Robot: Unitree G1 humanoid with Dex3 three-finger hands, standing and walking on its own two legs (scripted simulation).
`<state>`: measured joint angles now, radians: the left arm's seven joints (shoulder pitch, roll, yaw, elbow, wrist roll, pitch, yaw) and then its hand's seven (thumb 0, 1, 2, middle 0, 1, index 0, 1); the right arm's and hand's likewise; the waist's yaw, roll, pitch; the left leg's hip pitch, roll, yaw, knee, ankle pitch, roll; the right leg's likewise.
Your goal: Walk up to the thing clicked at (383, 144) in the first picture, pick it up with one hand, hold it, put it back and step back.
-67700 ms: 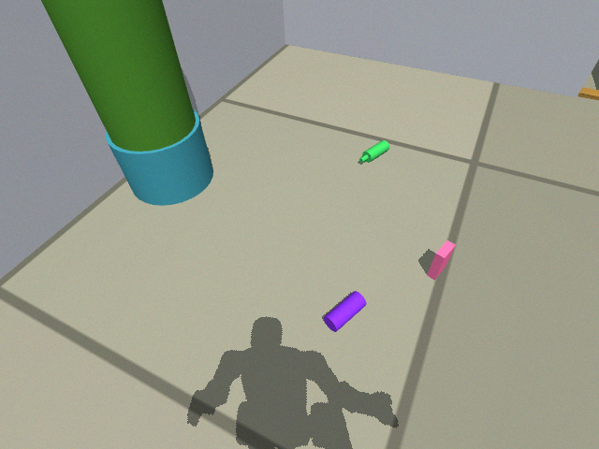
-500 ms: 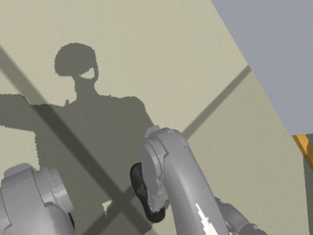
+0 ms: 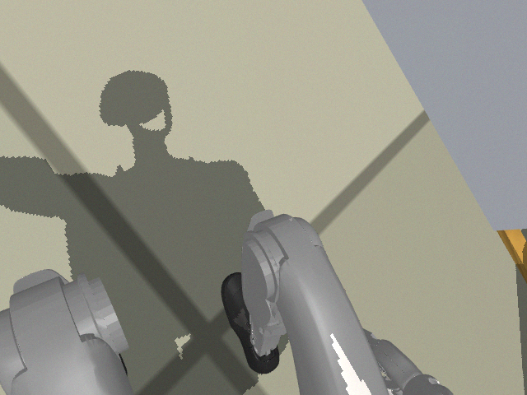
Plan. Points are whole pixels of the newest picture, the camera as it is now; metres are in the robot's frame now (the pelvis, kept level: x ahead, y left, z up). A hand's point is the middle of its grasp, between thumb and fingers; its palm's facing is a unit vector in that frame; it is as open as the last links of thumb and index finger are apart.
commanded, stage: withdraw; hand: left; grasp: from above
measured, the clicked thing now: out of the picture +0.44 +0.40 -0.27
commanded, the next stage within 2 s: home in 0.80 s
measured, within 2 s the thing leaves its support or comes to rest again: neither
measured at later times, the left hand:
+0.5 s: hand out of the picture +0.43 +0.40 -0.08, palm faces -0.50 -0.15 -0.85, open 14.1 cm
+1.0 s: hand out of the picture +0.45 +0.40 -0.10, palm faces -0.40 -0.10 -0.91, open 13.7 cm
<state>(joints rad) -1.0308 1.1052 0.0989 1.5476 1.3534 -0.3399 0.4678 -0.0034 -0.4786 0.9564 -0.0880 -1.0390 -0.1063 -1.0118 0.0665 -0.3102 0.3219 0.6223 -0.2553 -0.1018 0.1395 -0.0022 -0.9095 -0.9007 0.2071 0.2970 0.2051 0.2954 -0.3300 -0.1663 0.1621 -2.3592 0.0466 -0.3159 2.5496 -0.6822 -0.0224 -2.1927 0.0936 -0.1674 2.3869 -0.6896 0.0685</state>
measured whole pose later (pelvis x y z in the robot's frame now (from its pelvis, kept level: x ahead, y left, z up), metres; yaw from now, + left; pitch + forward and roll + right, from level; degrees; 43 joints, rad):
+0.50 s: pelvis -0.01 +0.00 +0.05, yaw +5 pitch +32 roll -12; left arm -1.00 0.92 0.04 1.23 1.13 -0.15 0.02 0.00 -0.50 0.97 -0.11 -0.98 -0.10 -0.97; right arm 0.15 -0.31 0.15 0.60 -0.11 0.03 0.12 0.00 -0.91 -0.90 0.21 0.30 0.20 0.29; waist -0.23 0.00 0.01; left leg -2.29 0.05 -0.20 2.34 -0.64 0.00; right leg -2.13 0.05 -0.10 2.24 -0.68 0.06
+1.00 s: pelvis -0.01 +0.00 +0.02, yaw +5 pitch +32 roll -11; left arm -1.08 0.96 0.11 1.39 1.23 -0.14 0.22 0.00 -0.41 0.91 -0.17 -0.89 -0.17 -0.88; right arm 0.17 -0.27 0.18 0.64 -0.14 0.01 0.12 0.00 -0.91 -0.90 0.20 0.30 0.20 0.29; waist -0.28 -0.01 0.02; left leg -2.38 0.04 -0.20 2.41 -0.61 0.00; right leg -2.23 0.05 -0.09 2.31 -0.66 0.07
